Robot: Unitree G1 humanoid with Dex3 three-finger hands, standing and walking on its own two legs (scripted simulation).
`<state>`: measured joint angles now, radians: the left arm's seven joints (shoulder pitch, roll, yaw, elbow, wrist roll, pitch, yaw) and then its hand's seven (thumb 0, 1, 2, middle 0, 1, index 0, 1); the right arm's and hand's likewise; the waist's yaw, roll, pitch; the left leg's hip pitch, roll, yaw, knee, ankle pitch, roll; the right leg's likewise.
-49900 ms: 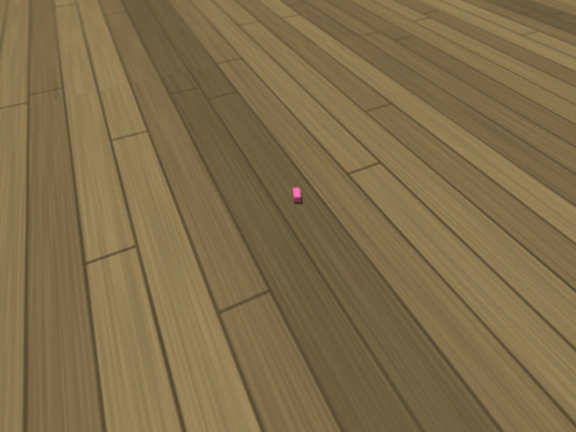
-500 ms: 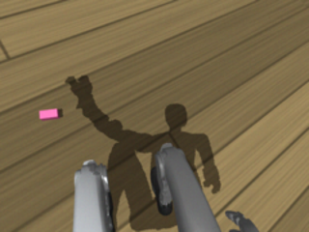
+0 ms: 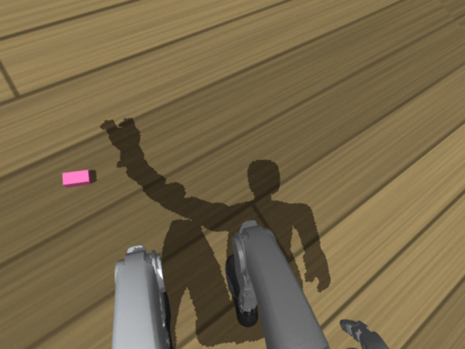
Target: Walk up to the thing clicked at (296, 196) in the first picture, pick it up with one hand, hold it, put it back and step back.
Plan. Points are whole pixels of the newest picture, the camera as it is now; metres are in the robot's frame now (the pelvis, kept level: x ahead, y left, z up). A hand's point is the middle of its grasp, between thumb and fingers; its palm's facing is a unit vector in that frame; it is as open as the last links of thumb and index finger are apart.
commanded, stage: go down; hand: left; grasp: from above
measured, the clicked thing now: (77, 178) +0.53 +0.30 -0.49
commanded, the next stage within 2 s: approach in 0.18 s
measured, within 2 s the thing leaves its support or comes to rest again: neither
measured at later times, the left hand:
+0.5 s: hand out of the picture +0.50 +0.35 -0.06, palm faces -0.49 -0.05 -0.87, open 13.8 cm
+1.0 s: hand (53, 174) +0.50 +0.30 -0.32, palm faces -0.43 -0.03 -0.90, open 13.6 cm
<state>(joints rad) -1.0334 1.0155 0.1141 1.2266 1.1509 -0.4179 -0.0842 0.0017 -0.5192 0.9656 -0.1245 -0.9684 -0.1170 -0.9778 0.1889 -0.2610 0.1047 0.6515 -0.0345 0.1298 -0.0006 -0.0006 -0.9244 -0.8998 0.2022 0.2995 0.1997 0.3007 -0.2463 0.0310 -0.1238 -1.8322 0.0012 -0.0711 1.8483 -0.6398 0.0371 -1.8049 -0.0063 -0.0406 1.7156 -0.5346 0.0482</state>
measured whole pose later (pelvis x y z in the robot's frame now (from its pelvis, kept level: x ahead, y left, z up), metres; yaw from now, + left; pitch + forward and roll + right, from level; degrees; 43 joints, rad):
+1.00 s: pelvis -0.02 -0.01 -0.15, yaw -2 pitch +36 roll -10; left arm -1.20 1.01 0.09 1.59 1.41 -0.39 0.39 0.00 -0.44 0.90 -0.17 -0.99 -0.18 -0.98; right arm 0.11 -0.25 0.15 0.69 -0.13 0.05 0.10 0.00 -0.92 -0.90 0.20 0.30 0.20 0.30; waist -0.34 -0.04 0.02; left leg -2.31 -0.03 -0.10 2.32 -0.65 0.04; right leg -2.25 -0.02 -0.05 2.17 -0.55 0.06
